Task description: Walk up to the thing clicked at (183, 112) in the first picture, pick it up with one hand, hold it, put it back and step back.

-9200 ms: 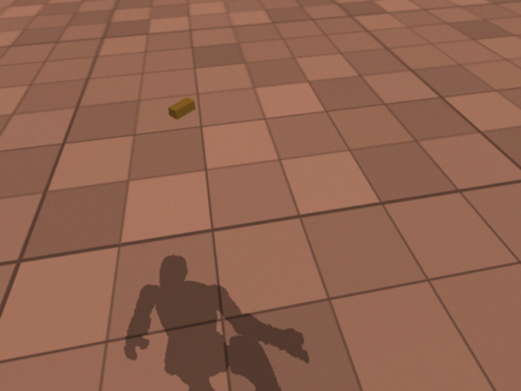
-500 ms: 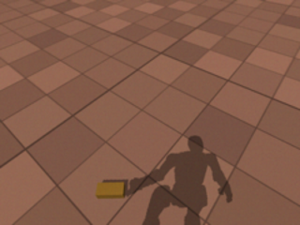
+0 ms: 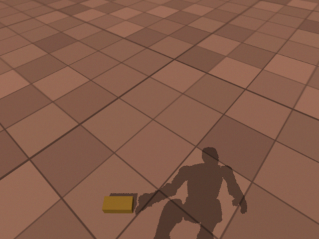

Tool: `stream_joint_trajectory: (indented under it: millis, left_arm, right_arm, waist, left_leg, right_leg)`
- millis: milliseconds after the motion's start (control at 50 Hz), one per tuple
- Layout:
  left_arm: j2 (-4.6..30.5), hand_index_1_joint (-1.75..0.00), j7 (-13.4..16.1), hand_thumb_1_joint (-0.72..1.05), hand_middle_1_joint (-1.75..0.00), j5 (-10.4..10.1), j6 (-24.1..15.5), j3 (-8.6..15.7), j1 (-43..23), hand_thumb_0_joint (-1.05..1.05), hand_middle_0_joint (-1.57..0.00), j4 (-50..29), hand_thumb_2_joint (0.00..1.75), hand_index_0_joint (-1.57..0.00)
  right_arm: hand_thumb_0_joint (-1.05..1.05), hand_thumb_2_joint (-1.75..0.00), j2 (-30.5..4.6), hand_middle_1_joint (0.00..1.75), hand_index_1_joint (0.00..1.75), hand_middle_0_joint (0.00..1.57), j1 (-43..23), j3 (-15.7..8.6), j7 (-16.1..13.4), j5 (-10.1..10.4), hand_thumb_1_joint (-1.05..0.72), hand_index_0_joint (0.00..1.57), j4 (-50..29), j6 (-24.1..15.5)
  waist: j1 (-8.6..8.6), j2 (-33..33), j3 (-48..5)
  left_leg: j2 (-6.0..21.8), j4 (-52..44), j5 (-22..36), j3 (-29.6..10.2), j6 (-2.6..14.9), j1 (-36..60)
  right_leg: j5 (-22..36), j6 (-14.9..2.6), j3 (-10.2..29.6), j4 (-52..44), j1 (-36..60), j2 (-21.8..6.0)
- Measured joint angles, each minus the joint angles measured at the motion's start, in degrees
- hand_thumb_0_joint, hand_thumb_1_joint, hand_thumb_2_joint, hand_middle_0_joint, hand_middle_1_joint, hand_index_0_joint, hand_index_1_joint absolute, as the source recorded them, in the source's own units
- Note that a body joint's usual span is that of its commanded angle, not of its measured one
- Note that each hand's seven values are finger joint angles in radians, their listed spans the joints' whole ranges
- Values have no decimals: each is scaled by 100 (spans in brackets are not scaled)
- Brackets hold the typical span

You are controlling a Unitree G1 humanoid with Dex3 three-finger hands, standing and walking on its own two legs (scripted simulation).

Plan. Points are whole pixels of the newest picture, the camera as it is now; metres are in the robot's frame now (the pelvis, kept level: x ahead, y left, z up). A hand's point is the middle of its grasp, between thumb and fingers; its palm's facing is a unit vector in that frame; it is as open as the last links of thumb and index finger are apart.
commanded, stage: stand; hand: left
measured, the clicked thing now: (118, 204) +0.47 +0.28 -0.75
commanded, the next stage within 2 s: none
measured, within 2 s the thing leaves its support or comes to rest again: neither
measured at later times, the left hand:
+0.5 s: hand out of the picture +0.08 +0.24 -0.15, palm faces -0.04 -0.94 -0.35, open 7.4 cm
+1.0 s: hand out of the picture +0.08 +0.24 -0.16, palm faces -0.04 -0.94 -0.35, open 7.4 cm
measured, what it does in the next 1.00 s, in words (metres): stands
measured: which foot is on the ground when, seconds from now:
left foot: down 0.00-1.00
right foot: down 0.00-1.00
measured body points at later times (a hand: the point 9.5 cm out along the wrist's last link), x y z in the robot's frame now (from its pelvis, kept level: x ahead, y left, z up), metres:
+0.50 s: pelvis +0.00 -0.01 +0.00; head +0.01 -0.01 +0.45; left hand +0.08 +0.29 -0.13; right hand +0.08 -0.31 -0.13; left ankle -0.01 +0.13 -0.75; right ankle +0.01 -0.14 -0.75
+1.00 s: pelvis +0.00 -0.01 +0.00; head +0.01 -0.02 +0.45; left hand +0.08 +0.29 -0.13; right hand +0.07 -0.32 -0.14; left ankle -0.01 +0.13 -0.75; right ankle +0.01 -0.14 -0.75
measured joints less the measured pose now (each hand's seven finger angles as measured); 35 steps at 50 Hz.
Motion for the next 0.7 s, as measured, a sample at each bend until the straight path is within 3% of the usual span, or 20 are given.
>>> stream_joint_trajectory:
  millis: [700]
  left_arm:
    - [26, -30, 1, 90, -30, -4, -9, -9, 47, 1, -20, -45, 90, -20]
  right_arm:
    - [0, -89, -46, 30, 30, 20, 180, 23, -8, -12, -90, 21, 4, 24]
  waist:
    - [-21, 41, 5]
  left_leg:
    - [135, -17, 2, -46, -112, 32]
  right_leg:
    - [-9, -118, -52, -15, 36, 132]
